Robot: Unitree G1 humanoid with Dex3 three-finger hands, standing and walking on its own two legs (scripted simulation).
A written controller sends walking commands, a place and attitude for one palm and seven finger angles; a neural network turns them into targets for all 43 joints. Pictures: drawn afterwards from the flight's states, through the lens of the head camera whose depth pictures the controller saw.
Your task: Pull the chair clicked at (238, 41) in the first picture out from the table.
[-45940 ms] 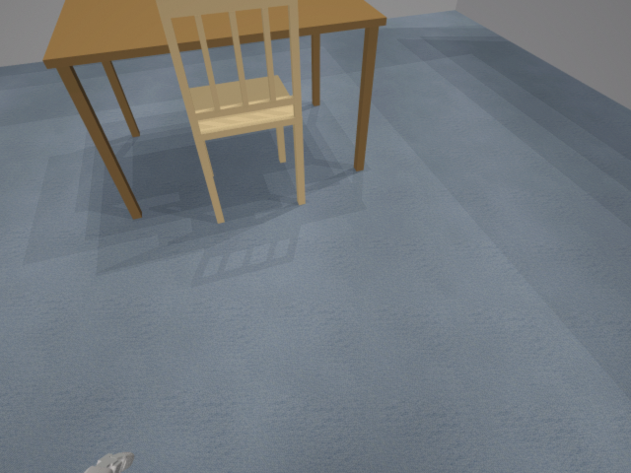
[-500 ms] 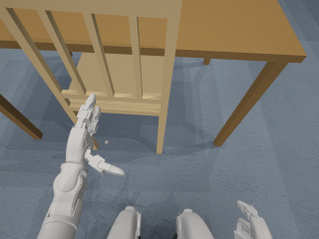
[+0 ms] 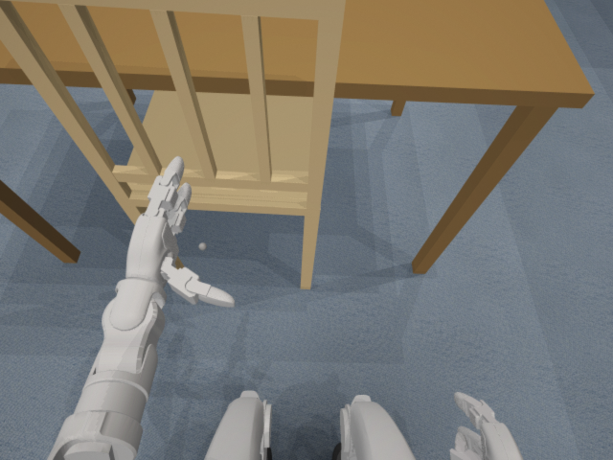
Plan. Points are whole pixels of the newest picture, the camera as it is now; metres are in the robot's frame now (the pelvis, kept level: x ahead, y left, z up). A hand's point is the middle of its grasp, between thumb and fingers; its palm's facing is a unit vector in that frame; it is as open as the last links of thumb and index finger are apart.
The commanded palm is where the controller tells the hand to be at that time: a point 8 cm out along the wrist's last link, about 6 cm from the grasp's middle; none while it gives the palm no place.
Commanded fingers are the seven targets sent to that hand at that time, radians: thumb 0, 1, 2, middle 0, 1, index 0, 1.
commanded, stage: push the fingers through the gap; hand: left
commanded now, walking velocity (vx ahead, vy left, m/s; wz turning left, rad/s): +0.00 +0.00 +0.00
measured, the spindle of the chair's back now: (191, 110) +0.59 +0.18 +0.05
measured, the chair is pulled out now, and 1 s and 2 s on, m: -0.09 -0.10 -0.10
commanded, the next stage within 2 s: hook a spindle and tug to test in 1.26 s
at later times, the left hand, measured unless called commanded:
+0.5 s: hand (208, 214) +0.42 +0.14 +0.03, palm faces -0.04 -1.00 -0.02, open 16.9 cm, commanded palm +0.41 +0.19 +0.03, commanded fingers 0.00 -0.50 0.30 -0.06 -0.08 -0.06 -0.08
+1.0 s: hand (212, 185) +0.47 +0.14 +0.03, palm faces -0.02 -1.00 -0.03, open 16.8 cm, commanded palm +0.44 +0.19 +0.03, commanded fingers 0.00 -0.50 0.30 -0.06 -0.08 -0.06 -0.08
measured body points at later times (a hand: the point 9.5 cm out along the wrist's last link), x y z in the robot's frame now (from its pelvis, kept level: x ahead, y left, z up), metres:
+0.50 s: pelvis +0.00 +0.00 +0.00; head +0.12 +0.01 +0.44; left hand +0.42 +0.19 +0.04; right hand +0.09 -0.26 -0.11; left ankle +0.03 +0.11 -0.62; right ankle +0.02 -0.12 -0.62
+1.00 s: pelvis +0.00 +0.00 +0.00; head +0.14 +0.01 +0.43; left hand +0.47 +0.20 +0.03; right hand +0.05 -0.26 -0.12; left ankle +0.03 +0.11 -0.61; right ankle +0.02 -0.12 -0.62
